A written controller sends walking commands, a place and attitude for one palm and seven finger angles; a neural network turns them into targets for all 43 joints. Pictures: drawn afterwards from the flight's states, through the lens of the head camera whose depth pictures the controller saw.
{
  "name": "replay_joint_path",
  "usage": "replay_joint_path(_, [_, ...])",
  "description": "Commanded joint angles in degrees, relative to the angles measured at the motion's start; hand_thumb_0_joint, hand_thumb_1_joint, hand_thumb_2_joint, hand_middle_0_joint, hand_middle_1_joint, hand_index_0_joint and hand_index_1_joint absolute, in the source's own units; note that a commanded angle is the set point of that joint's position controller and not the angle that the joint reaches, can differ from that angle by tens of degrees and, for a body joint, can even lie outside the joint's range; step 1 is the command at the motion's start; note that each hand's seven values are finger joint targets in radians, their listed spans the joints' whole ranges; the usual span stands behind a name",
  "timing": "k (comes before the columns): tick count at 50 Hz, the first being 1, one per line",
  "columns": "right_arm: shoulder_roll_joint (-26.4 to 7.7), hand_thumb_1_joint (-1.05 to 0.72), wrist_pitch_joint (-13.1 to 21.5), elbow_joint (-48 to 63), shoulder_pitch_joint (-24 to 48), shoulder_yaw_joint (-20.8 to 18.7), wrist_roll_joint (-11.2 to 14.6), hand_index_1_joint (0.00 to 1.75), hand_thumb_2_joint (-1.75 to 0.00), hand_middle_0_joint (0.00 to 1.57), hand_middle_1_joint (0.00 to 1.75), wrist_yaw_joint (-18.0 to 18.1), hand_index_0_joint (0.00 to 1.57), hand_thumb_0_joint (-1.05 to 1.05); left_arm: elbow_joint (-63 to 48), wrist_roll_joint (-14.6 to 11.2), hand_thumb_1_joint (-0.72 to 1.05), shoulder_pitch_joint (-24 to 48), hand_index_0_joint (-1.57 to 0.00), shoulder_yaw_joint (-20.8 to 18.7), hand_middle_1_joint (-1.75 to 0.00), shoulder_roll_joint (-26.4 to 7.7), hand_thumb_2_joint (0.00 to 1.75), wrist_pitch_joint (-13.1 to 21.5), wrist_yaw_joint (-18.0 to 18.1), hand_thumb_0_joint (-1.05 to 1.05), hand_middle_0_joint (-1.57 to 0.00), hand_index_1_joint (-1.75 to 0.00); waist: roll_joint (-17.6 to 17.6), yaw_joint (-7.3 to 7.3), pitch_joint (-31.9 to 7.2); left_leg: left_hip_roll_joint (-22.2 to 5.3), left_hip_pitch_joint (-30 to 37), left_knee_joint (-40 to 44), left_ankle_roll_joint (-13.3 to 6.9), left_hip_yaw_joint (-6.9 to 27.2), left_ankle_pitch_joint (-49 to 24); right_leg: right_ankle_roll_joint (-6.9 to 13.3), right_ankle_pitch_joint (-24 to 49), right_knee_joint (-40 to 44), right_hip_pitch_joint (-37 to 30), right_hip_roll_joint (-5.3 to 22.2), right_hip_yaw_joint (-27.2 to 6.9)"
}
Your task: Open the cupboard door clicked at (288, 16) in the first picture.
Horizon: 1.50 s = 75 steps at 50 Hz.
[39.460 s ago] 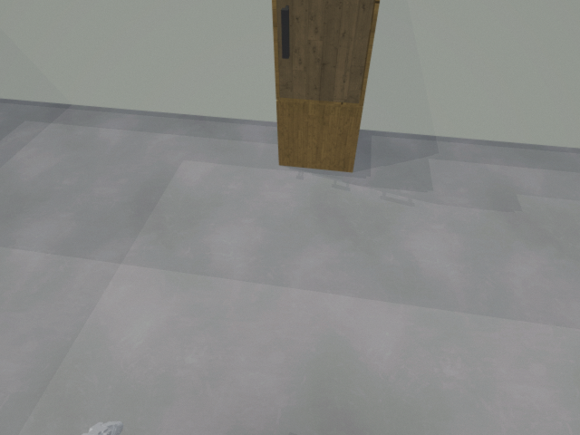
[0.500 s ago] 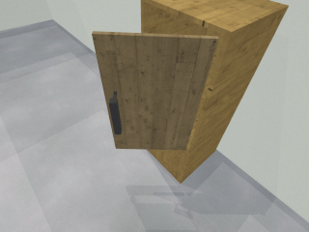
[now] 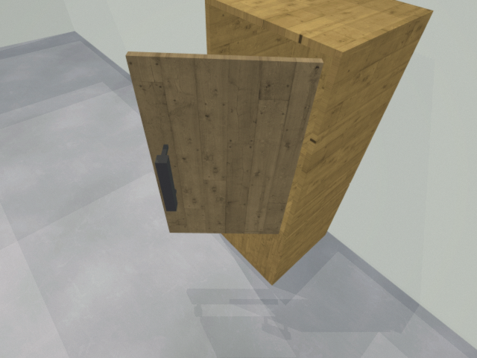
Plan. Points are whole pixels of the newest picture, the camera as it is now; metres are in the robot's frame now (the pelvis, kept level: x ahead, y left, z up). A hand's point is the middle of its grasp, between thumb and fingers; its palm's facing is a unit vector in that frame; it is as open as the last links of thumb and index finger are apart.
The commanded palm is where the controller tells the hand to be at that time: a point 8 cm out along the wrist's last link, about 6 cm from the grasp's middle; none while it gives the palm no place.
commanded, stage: raise the hand with hooked fingers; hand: left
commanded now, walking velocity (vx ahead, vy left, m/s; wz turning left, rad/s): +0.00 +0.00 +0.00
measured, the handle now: (168, 178) +0.53 +0.21 -0.06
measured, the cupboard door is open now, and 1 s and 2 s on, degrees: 48 48 48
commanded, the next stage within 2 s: none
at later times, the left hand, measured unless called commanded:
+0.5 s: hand (133, 349) +0.16 +0.19 -0.09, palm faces +0.13 -0.99 -0.01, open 8.5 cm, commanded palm +0.14 +0.25 -0.07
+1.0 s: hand (120, 313) +0.20 +0.22 -0.06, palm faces +0.08 -1.00 -0.05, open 11.5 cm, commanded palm +0.18 +0.27 -0.05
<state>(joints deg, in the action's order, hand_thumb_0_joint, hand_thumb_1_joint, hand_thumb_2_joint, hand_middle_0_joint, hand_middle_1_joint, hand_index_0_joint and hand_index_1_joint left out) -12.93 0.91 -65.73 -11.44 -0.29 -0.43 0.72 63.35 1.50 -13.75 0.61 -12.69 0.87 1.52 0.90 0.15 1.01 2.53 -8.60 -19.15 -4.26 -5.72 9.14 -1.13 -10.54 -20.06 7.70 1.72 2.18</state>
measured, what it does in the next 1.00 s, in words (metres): lowers itself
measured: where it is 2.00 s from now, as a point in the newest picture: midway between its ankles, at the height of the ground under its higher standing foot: outside the picture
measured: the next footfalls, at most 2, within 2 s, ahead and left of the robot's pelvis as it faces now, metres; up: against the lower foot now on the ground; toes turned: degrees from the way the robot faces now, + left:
none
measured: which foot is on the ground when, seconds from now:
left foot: down 0.00-1.00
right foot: down 0.00-1.00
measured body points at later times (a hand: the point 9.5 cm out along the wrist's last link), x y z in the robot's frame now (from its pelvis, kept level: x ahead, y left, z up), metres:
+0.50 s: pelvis -0.02 -0.05 -0.11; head +0.04 -0.03 +0.33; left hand +0.14 +0.24 -0.09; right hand +0.23 -0.28 -0.16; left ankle +0.02 +0.07 -0.75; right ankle +0.00 -0.13 -0.75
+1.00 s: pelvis -0.01 -0.04 -0.10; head +0.07 -0.03 +0.34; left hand +0.19 +0.28 -0.06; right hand +0.15 -0.29 -0.19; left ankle +0.02 +0.07 -0.75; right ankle +0.00 -0.13 -0.75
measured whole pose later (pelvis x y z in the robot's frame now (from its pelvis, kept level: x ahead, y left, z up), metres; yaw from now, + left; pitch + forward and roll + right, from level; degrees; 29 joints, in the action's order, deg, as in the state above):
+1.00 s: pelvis -0.01 -0.04 -0.10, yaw +2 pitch +17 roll -2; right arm -15.4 13.8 -35.2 -14.7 -1.3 2.2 3.8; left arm 14.2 -22.5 -14.9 -21.5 -17.4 26.1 -27.4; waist -1.5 0.3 -8.4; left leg -1.7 -55.8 -67.5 -1.6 -0.9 28.8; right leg 2.8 -30.4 -65.4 52.2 -1.1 6.0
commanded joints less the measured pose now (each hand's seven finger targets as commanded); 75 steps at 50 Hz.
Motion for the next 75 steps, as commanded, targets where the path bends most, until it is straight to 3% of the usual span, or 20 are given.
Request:
replay_joint_path(1, [-8.8, -0.90, 1.1, 2.7, -0.4, -1.5, -0.1, 0.30, -0.90, 0.20, 0.30, 0.4, 0.20, 0.00, -2.0, -0.3, 0.90, -1.3, -0.20, -1.4, -0.30, -8.1, 0.90, 0.5, 0.3, 0.00, -0.20, -0.30, -0.8, -0.24, 1.2, -9.6, 0.1, 5.7, 2.5, 10.2, -0.3, 1.9, 1.4, 3.9, 2.6, 5.8, -5.9])
replay_joint_path(3, [-8.8, -0.90, 1.2, 2.7, -0.2, -1.5, -0.1, 0.30, -0.90, 0.20, 0.30, 0.4, 0.20, 0.00, -2.1, -0.3, 0.90, -1.3, -0.20, -1.5, -0.30, -8.4, 0.90, 0.6, 0.3, 0.00, -0.20, -0.30, -0.6, -0.06, 0.6, -9.6, 0.4, 5.2, 2.4, 10.0, -2.1, 2.0, 2.7, 4.1, 2.0, 6.0, -6.1])
replay_joint_path(4, [-6.1, -0.90, 1.6, 6.5, -1.1, 0.0, 0.3, 0.30, -0.90, 0.20, 0.30, 0.0, 0.20, 0.00, -1.1, 0.2, 0.90, -4.2, -0.20, -0.1, -0.30, -4.0, 0.90, 1.2, 2.7, 0.00, -0.20, -0.30, -4.3, -0.50, 2.9, -10.9, -2.3, -3.5, 3.6, 7.2, -11.3, 2.0, 5.7, -1.5, 4.5, 6.0, -4.2])
replay_joint_path(5, [-12.8, -0.90, 8.2, 27.3, -1.9, -2.5, 3.5, 0.30, -0.90, 0.20, 0.30, 1.8, 0.20, 0.00, -83.5, -9.6, 0.88, 36.9, -0.20, -19.0, -0.32, -23.9, 0.89, 12.8, 2.5, 0.00, -0.20, -0.32, -10.6, -5.14, -23.1, -3.1, 13.6, -0.8, 7.1, 10.9, -11.0, 2.6, 8.9, -5.7, 1.6, -1.8, 1.5])
replay_joint_path(6, [-10.4, -0.90, 13.2, 26.2, 2.7, -1.0, 3.1, 0.30, -0.90, 0.20, 0.30, 3.3, 0.20, 0.00, -70.5, -6.5, 0.85, 8.7, -0.20, -13.9, -0.33, -18.1, 0.88, 11.3, 3.1, 0.00, -0.20, -0.33, -16.7, 1.32, -19.9, -7.4, 15.1, 0.5, 7.3, 12.1, -11.8, 3.5, -3.0, -11.2, 8.1, -1.4, 1.0])
replay_joint_path(7, [-7.7, -0.90, 14.6, 26.3, 2.4, -1.0, 2.9, 0.30, -0.90, 0.20, 0.30, 2.7, 0.20, 0.00, -62.8, -9.7, 0.83, -5.2, -0.21, -6.6, -0.34, -4.4, 0.87, 6.0, 3.2, 0.00, -0.21, -0.34, -15.2, -0.58, -10.7, -6.4, 4.8, 2.8, 8.8, 12.1, -1.3, 3.2, -9.5, -13.2, 11.6, -1.4, 3.0])
replay_joint_path(8, [-8.3, -0.90, 15.2, 25.3, 0.1, -1.4, 2.6, 0.30, -0.90, 0.20, 0.30, 2.3, 0.20, 0.00, -59.1, -11.3, 0.81, -2.7, -0.21, -6.5, -0.36, -0.5, 0.86, 7.4, 2.3, 0.00, -0.21, -0.36, -6.9, -2.64, -1.7, -5.4, -1.5, 1.0, 7.0, 11.8, 7.1, 2.8, -7.9, -12.1, 15.7, -1.8, 3.1])
replay_joint_path(9, [-9.8, -0.90, 15.6, 28.1, 1.6, -2.5, 2.0, 0.30, -0.90, 0.20, 0.30, 2.0, 0.20, 0.00, -57.3, -12.3, 0.78, 0.5, -0.21, -9.2, -0.37, -2.8, 0.85, 11.2, 0.9, 0.00, -0.21, -0.37, -3.9, -3.04, 4.1, -4.1, -8.4, -3.8, 5.4, 11.8, 12.7, 2.7, -8.4, -10.0, 19.1, -2.0, 3.7])
replay_joint_path(11, [-10.1, -0.90, 15.7, 30.1, 2.7, -3.5, 0.9, 0.30, -0.90, 0.20, 0.30, 1.3, 0.20, 0.00, -45.8, -14.3, 0.74, -8.2, -0.21, -13.5, -0.40, -2.0, 0.83, 20.4, -3.5, 0.00, -0.21, -0.40, 9.7, -1.40, 3.8, -3.0, -20.6, -12.9, 4.9, 11.3, 18.0, 2.6, -15.7, -15.4, 27.3, -2.4, 5.2])
replay_joint_path(13, [-9.4, -0.90, 16.6, 33.0, 3.8, -4.5, 0.9, 0.30, -0.90, 0.20, 0.30, -0.3, 0.20, 0.00, -41.9, -16.4, 0.69, -16.6, -0.22, -13.7, -0.43, 0.9, 0.81, 30.8, -11.0, 0.00, -0.22, -0.43, 12.5, 2.03, -3.3, -1.9, -27.7, -23.1, 5.2, 8.4, 14.7, 3.1, -17.9, -23.8, 32.5, -2.4, 4.1])
replay_joint_path(16, [-9.8, -0.90, 18.6, 37.7, 5.8, -5.3, 1.0, 0.30, -0.90, 0.20, 0.30, -2.1, 0.20, 0.00, -44.7, -18.7, 0.62, -13.9, -0.22, -15.8, -0.48, -4.1, 0.78, 43.4, -23.2, 0.00, -0.22, -0.48, 3.5, 2.66, -11.4, -1.3, -36.8, -35.3, 5.1, 7.1, 14.0, 3.9, -19.5, -33.9, 40.1, -2.0, 0.1])
replay_joint_path(18, [-10.9, -0.90, 18.4, 42.0, 6.2, -5.5, 1.9, 0.30, -0.90, 0.20, 0.30, -1.8, 0.20, 0.00, -47.5, -21.7, 0.57, -12.9, -0.22, -21.3, -0.51, -9.2, 0.76, 41.0, -27.3, 0.00, -0.22, -0.51, 0.3, 4.11, -16.9, -0.9, -39.3, -37.4, 4.4, 6.5, 15.6, 3.7, -20.9, -35.6, 38.8, -1.8, -2.7])
replay_joint_path(22, [-9.5, -0.90, 17.3, 45.1, 4.0, -4.7, 2.8, 0.30, -0.90, 0.20, 0.30, 1.4, 0.20, 0.00, -65.1, -26.3, 0.48, -4.2, -0.23, -25.6, -0.57, -14.1, 0.72, 33.8, -27.2, 0.00, -0.23, -0.57, -1.9, 2.76, -24.3, -1.8, -40.6, -42.0, 2.8, 6.5, 12.5, 2.3, -20.5, -33.7, 34.2, -2.0, -7.6])
replay_joint_path(25, [-7.9, -0.90, 17.0, 43.0, 1.7, -4.4, 2.3, 0.30, -0.90, 0.20, 0.30, 2.7, 0.20, 0.00, -75.4, -23.7, 0.41, -1.4, -0.24, -23.4, -0.62, -13.2, 0.69, 33.7, -24.4, 0.00, -0.24, -0.62, -6.0, 0.23, -25.4, -2.9, -38.0, -44.2, 2.0, 6.9, 6.4, 2.0, -10.0, -34.3, 33.8, -2.1, -7.5])
replay_joint_path(29, [-7.8, -0.90, 16.6, 38.8, 0.9, -4.0, 2.1, 0.30, -0.90, 0.20, 0.30, 3.9, 0.20, 0.00, -71.2, -22.4, 0.32, 0.4, -0.24, -23.0, -0.68, -13.5, 0.65, 32.4, -25.3, 0.00, -0.24, -0.68, -4.6, -2.36, -22.0, -3.5, -40.5, -46.6, 2.0, 7.8, 4.7, 1.2, -3.9, -35.2, 35.6, -2.2, -7.1])
replay_joint_path(37, [-7.9, -0.90, 16.3, 39.6, 2.1, -3.5, 2.9, 0.30, -0.90, 0.20, 0.30, 3.9, 0.20, 0.00, -60.5, -27.0, 0.13, -4.1, -0.25, -29.2, -0.80, -16.1, 0.57, 24.9, -31.2, 0.00, -0.25, -0.80, -1.5, 1.46, -26.7, -3.2, -41.7, -44.9, 2.3, 8.4, 1.2, -1.3, 4.6, -33.7, 26.2, -0.1, -9.2])
replay_joint_path(42, [-8.2, -0.90, 16.5, 39.4, 1.3, -3.7, 2.7, 0.30, -0.90, 0.20, 0.30, 3.4, 0.20, 0.00, -58.6, -26.8, 0.01, -1.6, -0.26, -29.2, -0.87, -15.6, 0.52, 26.7, -29.4, 0.00, -0.26, -0.87, 2.0, 1.05, -23.7, -3.0, -43.0, -43.5, 2.5, 8.2, 3.3, -0.7, -0.5, -33.5, 28.5, -0.4, -7.9])
replay_joint_path(51, [-10.1, -0.90, 16.5, 40.7, -0.8, -3.4, 2.9, 0.30, -0.90, 0.20, 0.30, 3.7, 0.20, 0.00, -60.5, -25.0, -0.20, 3.5, -0.28, -27.5, -1.00, -17.5, 0.43, 29.0, -27.6, 0.00, -0.28, -1.00, -3.9, 0.57, -21.7, -2.9, -37.0, -38.1, 2.1, 8.3, 9.0, 2.2, -15.2, -33.1, 36.2, -2.5, -2.4])
replay_joint_path(56, [-10.6, -0.90, 16.0, 41.6, -1.3, -2.9, 2.7, 0.30, -0.90, 0.20, 0.30, 3.5, 0.20, 0.00, -62.5, -24.3, -0.31, 4.9, -0.29, -26.8, -1.08, -17.8, 0.38, 28.3, -26.2, 0.00, -0.29, -1.08, -8.6, 0.77, -22.5, -3.0, -32.2, -35.0, 2.8, 9.5, 9.0, 3.0, -13.5, -34.4, 38.0, -3.2, 0.7])
replay_joint_path(75, [-12.2, -0.90, 13.7, 42.5, -3.8, -2.1, 2.5, 0.30, -0.90, 0.20, 0.30, 3.7, 0.20, 0.00, -56.3, -23.1, -0.50, 18.3, -0.30, -27.8, -1.20, -21.7, 0.30, 23.5, -28.5, 0.00, -0.30, -1.20, -8.8, -0.28, -24.3, -4.0, -24.1, -32.1, 5.6, 13.2, 3.5, 3.5, -10.6, -34.4, 40.4, -3.8, 2.8])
